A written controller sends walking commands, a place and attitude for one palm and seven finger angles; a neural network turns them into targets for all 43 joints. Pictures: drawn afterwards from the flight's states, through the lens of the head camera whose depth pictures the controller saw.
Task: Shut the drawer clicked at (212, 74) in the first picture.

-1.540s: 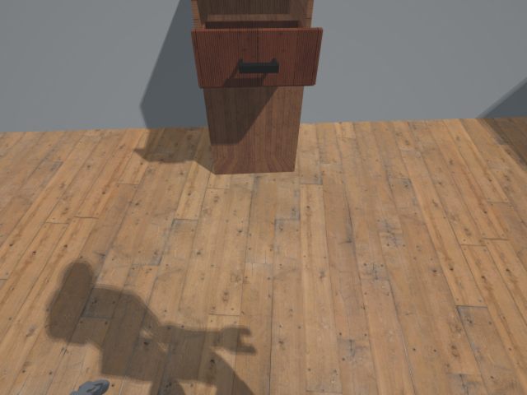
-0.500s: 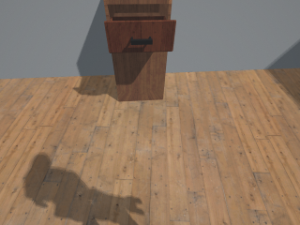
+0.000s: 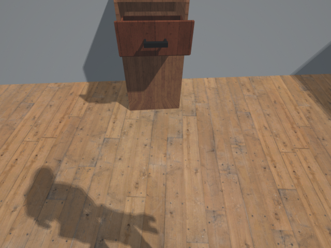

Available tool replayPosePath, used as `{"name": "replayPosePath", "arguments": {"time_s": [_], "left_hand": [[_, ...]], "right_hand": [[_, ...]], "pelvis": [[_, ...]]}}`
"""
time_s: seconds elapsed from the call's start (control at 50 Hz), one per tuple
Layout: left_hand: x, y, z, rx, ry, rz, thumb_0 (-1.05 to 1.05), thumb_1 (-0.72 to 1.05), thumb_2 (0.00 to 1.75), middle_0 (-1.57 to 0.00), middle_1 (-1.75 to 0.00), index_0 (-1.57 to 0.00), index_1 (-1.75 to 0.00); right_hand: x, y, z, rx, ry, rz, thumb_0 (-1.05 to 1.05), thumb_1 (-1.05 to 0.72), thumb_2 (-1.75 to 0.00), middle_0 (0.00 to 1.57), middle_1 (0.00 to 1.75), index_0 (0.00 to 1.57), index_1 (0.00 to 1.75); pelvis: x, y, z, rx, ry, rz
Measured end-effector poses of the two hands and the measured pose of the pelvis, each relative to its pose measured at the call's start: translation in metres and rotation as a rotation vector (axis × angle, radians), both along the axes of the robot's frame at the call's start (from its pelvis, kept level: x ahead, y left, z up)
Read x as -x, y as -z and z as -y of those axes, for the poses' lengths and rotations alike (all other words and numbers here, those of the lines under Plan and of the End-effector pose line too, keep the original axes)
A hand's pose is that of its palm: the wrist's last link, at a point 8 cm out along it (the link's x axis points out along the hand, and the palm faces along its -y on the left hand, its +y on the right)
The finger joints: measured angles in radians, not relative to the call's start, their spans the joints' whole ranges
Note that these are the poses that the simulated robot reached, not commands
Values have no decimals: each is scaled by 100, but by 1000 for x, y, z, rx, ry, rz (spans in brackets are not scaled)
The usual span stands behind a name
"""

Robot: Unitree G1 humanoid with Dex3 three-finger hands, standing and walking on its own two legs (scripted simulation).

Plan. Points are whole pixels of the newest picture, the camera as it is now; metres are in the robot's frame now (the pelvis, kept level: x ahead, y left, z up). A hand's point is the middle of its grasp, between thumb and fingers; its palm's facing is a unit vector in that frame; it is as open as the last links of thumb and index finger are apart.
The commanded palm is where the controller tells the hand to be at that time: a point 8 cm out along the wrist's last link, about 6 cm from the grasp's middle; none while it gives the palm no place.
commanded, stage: walk to a spot facing it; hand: left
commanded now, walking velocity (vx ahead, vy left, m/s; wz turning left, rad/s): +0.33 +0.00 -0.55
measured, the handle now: (155, 42) +1.06 +0.12 +0.00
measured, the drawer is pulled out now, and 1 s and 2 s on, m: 0.30 0.30 0.30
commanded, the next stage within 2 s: turn to face it in 1.26 s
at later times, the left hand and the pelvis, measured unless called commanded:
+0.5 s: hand out of the picture +0.12 +0.13 -0.18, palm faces -0.11 -0.97 -0.21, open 7.4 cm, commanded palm none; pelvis +0.10 -0.06 -0.02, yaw -11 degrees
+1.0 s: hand (135, 187) +0.35 +0.13 -0.20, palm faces -0.26 -0.95 -0.15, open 7.4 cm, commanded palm none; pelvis +0.34 -0.05 -0.02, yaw -21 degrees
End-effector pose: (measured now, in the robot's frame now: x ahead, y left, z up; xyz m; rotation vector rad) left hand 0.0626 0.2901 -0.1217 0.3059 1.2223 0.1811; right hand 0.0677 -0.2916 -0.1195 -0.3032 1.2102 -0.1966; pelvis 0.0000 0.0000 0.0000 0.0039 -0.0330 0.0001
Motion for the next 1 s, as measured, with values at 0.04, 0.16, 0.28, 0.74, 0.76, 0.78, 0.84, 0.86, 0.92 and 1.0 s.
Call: {"name": "replayPosePath", "arguments": {"time_s": [0.04, 0.16, 0.28, 0.74, 0.76, 0.78, 0.84, 0.86, 0.92, 1.0], "left_hand": [[-1, 0, 0, -1, -1, 0, 0, 90, 89, -21, -29, -20, -30], [4, 12, 12, 34, -1, -54, 0, 90, 89, -20, -29, -20, -30], [0, 22, 43, 80, 39, -156, 0, 90, 90, -20, -29, -20, -30], [-115, 21, 134, 144, 82, -252, 0, 90, 89, -21, -29, -20, -30], [-124, 24, 133, 144, 77, -258, 0, 90, 89, -21, -29, -20, -30], [-132, 26, 131, 144, 72, -266, 0, 90, 89, -21, -29, -20, -30], [-161, 38, 123, 147, 65, -296, 0, 90, 89, -21, -29, -20, -30], [-172, 44, 120, 148, 69, -309, 0, 90, 89, -21, -29, -20, -30], [-216, 54, 111, 147, 102, -330, 0, 90, 89, -20, -29, -20, -30], [-303, 46, 112, 143, 182, -245, 1, 90, 89, -20, -29, -20, -30]], "right_hand": [[-1, 0, -1, 0, -1, 0, 1, -91, -89, 20, 30, 20, 30], [5, 11, -15, -36, 37, -10, 1, -91, -90, 20, 30, 20, 30], [33, 29, -23, -104, 161, -43, 1, -91, -89, 20, 30, 20, 30], [-154, 19, 12, -174, 268, 98, 1, -91, -90, 20, 29, 20, 30], [-170, 20, 10, -174, 259, 106, 1, -91, -90, 20, 29, 20, 30], [-186, 20, 8, -174, 251, 114, 1, -91, -90, 20, 29, 20, 30], [-236, 24, 2, -161, 233, 146, 1, -91, -90, 20, 29, 20, 30], [-250, 26, 1, -151, 234, 165, 1, -91, -90, 20, 29, 20, 30], [-272, 27, -4, -126, 270, 194, 1, -91, -90, 20, 29, 20, 30], [-262, 19, -10, -112, 380, 135, 0, -92, -89, 20, 30, 20, 30]], "pelvis": [[-1, 0, 0, 0, 1, -1], [-14, 5, -1, -2, 46, -8], [-39, 11, 11, -23, 133, -14], [-196, 5, 63, 0, 272, -37], [-207, 7, 62, 3, 274, -37], [-218, 9, 61, 7, 276, -39], [-255, 19, 56, 12, 287, -40], [-269, 24, 54, 16, 297, -39], [-299, 29, 49, 9, 326, -22], [-335, 16, 49, 3, 363, -13]]}}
